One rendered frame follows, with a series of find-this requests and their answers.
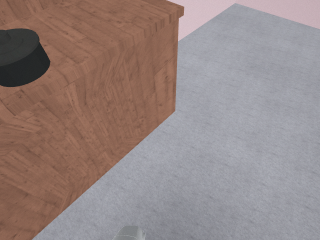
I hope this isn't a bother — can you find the lid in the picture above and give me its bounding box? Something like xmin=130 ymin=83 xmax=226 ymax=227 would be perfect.
xmin=0 ymin=28 xmax=40 ymax=66

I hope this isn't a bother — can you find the table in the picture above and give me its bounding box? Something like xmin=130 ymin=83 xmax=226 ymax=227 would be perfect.
xmin=0 ymin=0 xmax=184 ymax=240

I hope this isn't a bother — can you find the left robot thigh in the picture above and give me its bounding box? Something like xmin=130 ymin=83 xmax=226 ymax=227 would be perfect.
xmin=112 ymin=225 xmax=146 ymax=240

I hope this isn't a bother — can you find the knob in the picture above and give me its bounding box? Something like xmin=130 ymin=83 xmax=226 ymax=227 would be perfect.
xmin=0 ymin=29 xmax=11 ymax=45

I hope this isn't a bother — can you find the pot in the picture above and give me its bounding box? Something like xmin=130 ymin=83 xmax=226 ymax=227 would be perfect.
xmin=0 ymin=42 xmax=51 ymax=87

